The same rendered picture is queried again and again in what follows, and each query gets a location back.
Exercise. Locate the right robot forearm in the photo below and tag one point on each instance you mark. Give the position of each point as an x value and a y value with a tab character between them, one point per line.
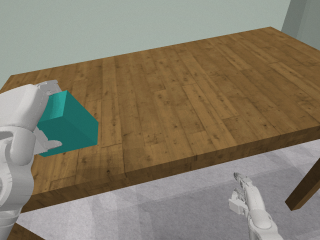
261	226

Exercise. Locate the left robot forearm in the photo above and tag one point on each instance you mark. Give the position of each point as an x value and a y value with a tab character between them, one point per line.
16	180

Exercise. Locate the table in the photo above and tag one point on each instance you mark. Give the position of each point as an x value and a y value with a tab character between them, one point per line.
179	108

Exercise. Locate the robot right hand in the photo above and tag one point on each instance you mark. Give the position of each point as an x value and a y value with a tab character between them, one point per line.
242	202

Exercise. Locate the sponge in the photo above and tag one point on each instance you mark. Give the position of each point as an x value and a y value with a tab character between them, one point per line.
66	120

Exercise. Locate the robot left hand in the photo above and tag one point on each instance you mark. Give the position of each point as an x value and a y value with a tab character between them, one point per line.
24	106

